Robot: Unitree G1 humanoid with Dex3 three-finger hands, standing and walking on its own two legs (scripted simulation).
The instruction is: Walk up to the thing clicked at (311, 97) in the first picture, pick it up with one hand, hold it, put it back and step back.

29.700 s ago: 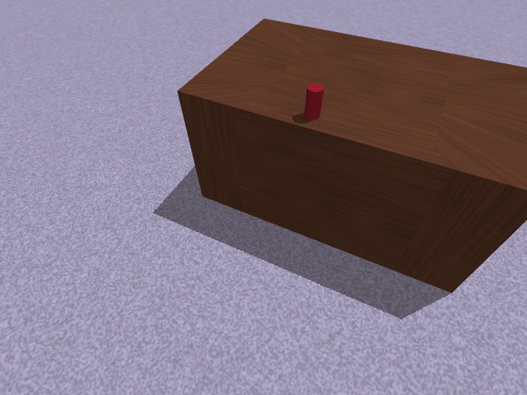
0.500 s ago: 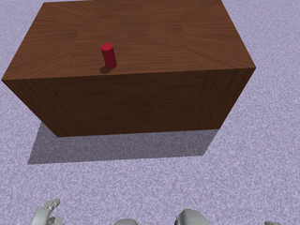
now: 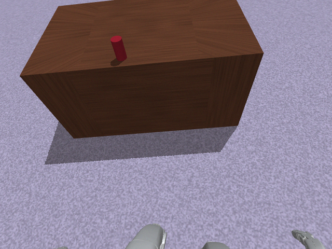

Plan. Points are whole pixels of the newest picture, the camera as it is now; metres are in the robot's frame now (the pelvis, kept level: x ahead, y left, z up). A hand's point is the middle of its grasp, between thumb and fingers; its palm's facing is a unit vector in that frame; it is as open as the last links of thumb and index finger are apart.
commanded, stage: step back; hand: left
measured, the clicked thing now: (119, 48) +0.97 +0.28 -0.11
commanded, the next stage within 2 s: stand in 1.14 s
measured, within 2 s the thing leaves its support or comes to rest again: neither
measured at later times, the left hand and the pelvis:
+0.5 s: hand out of the picture -0.06 +0.29 -0.15, palm faces +0.08 -0.92 -0.39, open 7.4 cm; pelvis -0.07 +0.01 +0.00, yaw +4 degrees
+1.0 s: hand out of the picture +0.04 +0.32 -0.14, palm faces +0.04 -0.93 -0.36, open 7.3 cm; pelvis -0.03 +0.05 +0.01, yaw +2 degrees
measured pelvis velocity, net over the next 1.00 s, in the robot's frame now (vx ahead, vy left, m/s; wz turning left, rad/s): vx -0.03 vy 0.05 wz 0.04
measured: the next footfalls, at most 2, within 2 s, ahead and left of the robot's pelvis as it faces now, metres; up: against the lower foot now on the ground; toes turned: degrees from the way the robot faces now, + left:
left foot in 0.20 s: -0.05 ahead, +0.15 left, +0.00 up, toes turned +4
left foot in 0.72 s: +0.01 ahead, +0.17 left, +0.00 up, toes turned +5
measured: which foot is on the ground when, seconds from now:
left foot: up 0.00-0.18, down 0.20-0.48, up 0.50-0.70, down 0.72-1.00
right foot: down 0.00-1.00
